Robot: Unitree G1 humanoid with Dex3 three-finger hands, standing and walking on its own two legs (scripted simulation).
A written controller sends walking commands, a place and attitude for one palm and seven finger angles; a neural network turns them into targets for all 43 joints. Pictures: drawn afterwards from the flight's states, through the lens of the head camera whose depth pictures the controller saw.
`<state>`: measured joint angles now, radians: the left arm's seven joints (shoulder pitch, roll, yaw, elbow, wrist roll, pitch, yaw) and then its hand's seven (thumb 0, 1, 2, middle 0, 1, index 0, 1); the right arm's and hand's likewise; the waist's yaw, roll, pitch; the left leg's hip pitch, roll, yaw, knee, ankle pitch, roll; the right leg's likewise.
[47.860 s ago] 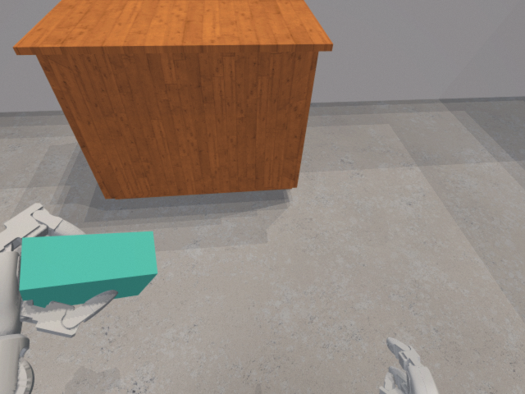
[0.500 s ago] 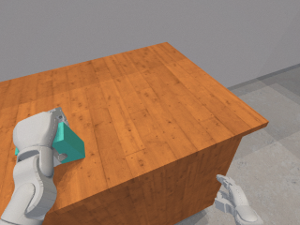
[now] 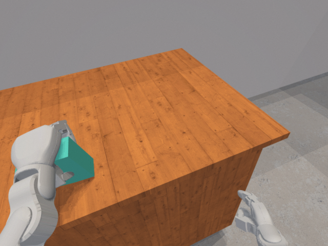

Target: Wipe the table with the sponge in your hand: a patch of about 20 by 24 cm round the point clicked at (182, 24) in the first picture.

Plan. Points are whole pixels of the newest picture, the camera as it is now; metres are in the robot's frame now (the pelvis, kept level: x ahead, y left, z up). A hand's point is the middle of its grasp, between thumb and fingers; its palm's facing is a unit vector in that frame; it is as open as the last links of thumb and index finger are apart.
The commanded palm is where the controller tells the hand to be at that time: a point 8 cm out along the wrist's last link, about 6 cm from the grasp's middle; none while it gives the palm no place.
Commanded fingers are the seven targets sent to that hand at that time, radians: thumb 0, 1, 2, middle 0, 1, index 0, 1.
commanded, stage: lift the sponge slowly off the table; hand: left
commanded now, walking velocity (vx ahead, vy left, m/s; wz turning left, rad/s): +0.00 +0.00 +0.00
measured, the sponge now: (64, 168) +0.24 +0.29 +0.10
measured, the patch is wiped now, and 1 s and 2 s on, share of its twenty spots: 1.00 1.00 1.00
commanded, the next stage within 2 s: bring the sponge back beside the body in 1.72 s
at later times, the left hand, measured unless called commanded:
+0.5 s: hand (54, 154) +0.23 +0.28 +0.16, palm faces +0.19 -0.13 -0.97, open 9.3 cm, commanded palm +0.19 +0.27 +0.24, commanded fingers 0.00 0.10 1.30 -1.20 -1.60 -1.20 -1.60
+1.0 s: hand (48, 142) +0.24 +0.28 +0.19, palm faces +0.21 -0.10 -0.97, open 9.3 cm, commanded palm +0.19 +0.28 +0.27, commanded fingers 0.00 0.10 1.30 -1.20 -1.60 -1.20 -1.60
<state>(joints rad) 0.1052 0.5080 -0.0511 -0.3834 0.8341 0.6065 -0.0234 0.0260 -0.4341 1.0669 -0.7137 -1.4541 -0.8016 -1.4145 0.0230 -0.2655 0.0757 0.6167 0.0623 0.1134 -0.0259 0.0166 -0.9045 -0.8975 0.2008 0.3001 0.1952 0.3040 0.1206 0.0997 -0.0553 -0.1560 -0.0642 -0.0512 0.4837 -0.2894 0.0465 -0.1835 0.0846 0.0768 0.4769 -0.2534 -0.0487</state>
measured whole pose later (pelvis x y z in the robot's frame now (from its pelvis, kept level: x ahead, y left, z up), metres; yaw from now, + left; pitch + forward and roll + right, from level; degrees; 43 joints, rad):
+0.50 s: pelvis -0.01 -0.02 +0.00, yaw +1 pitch -4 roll +0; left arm -0.03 0.56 -0.07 -0.26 0.81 0.60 -0.10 0.00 -0.46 1.07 -0.76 -1.41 -0.84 -1.38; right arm 0.00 -0.27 0.09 0.64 0.06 0.08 -0.06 0.02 -0.90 -0.90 0.20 0.30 0.20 0.30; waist 0.14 0.10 -0.02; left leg -0.14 -0.06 -0.07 0.46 -0.26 0.02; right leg -0.16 0.09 0.06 0.46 -0.23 -0.07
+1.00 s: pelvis -0.02 -0.02 +0.00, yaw +1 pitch -4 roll +0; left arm -0.14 0.61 -0.04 -0.21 0.80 0.57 -0.15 -0.01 -0.46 1.07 -0.76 -1.41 -0.84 -1.37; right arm 0.00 -0.29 0.08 0.66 0.07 0.06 -0.07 0.02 -0.90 -0.90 0.20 0.30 0.20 0.30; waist 0.14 0.11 -0.02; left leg -0.15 -0.05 -0.08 0.46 -0.25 0.02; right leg -0.18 0.09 0.05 0.47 -0.22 -0.07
